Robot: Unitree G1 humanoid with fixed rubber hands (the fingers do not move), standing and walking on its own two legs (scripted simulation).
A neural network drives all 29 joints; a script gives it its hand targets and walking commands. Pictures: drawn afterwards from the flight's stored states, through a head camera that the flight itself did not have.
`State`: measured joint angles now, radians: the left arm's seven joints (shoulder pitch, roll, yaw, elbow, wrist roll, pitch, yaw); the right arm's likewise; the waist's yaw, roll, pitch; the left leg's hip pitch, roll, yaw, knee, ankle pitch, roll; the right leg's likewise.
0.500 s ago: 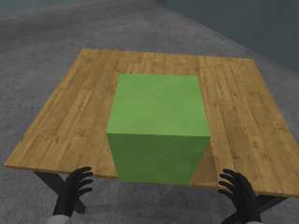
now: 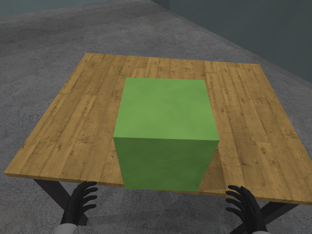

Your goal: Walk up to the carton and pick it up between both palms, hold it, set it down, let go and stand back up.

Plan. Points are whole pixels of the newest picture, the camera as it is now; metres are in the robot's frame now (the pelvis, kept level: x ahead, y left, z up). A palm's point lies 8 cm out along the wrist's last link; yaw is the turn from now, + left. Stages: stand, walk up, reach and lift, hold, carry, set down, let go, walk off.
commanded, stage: set down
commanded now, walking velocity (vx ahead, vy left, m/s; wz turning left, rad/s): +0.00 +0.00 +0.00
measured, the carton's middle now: (162, 136) +0.36 +0.02 +0.05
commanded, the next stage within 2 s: let go in 0.72 s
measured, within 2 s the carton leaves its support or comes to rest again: neither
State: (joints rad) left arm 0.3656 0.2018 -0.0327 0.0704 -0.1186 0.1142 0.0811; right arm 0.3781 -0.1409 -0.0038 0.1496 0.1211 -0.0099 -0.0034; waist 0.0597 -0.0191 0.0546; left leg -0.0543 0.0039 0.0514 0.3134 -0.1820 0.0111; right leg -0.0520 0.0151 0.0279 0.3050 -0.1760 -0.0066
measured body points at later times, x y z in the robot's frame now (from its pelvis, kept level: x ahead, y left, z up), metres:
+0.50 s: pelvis +0.01 -0.01 +0.00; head +0.02 +0.00 +0.45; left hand +0.16 +0.23 -0.09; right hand +0.18 -0.22 -0.09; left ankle +0.00 +0.11 -0.75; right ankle +0.00 -0.12 -0.75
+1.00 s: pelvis +0.02 +0.00 +0.00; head +0.02 +0.01 +0.44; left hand +0.18 +0.22 -0.10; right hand +0.17 -0.23 -0.09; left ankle +0.00 +0.11 -0.75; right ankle +0.00 -0.12 -0.75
